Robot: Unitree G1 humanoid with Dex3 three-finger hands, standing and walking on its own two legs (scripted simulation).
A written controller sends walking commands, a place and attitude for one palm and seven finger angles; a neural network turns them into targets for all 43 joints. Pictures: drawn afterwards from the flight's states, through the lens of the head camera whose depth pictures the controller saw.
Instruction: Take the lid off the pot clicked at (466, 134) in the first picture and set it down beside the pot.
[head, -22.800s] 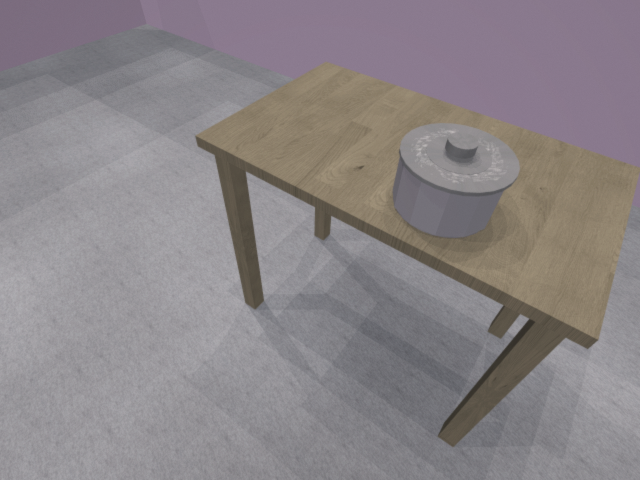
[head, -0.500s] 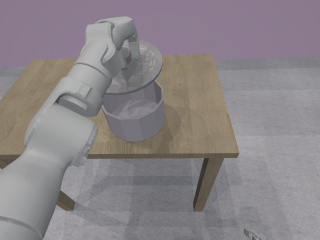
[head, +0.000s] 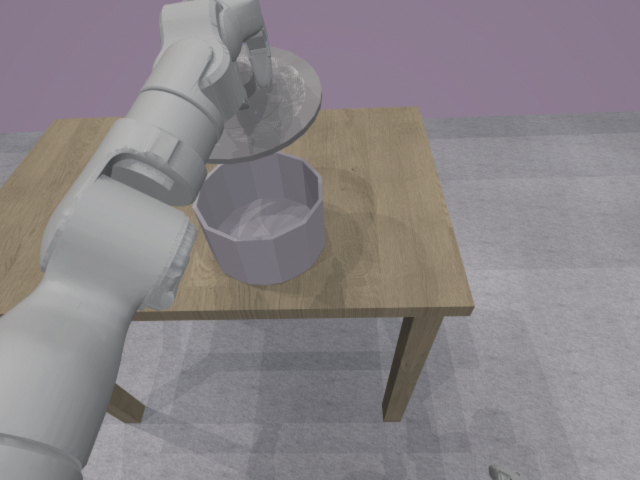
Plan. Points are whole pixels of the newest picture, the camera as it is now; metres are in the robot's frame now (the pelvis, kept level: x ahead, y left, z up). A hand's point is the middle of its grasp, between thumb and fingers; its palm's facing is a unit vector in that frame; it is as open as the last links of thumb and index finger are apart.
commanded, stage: lift the lid straight up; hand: left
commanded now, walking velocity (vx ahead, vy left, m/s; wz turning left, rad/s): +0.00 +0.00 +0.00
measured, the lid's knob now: (232, 82) +0.52 +0.08 +0.24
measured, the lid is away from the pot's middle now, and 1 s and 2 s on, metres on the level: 0.01 0.11 0.23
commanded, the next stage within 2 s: move the lid sideways beside the pot in 0.06 s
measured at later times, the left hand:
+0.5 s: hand (192, 84) +0.49 +0.12 +0.26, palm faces -0.22 -0.06 -0.97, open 7.1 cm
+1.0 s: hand (143, 101) +0.47 +0.17 +0.25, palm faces -0.25 -0.05 -0.97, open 7.1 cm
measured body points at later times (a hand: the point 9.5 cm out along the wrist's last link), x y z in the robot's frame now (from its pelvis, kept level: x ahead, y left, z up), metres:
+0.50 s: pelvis +0.00 +0.00 +0.00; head +0.03 -0.03 +0.45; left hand +0.50 +0.12 +0.31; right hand +0.10 -0.26 -0.13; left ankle +0.05 +0.07 -0.74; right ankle -0.06 -0.11 -0.74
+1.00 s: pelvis -0.01 +0.01 +0.00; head +0.03 +0.00 +0.45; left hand +0.48 +0.17 +0.31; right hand +0.09 -0.26 -0.13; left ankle +0.05 +0.07 -0.74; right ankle -0.06 -0.11 -0.74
